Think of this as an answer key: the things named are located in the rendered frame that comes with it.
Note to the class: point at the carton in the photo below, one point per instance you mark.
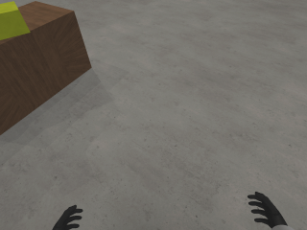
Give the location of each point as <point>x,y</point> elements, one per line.
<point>11,21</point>

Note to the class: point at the pedestal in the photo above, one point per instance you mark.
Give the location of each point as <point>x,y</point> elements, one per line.
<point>35,66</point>

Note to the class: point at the robot left hand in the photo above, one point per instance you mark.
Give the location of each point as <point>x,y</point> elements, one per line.
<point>62,223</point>

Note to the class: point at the robot right hand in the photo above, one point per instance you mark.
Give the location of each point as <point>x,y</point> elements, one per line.
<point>273,216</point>

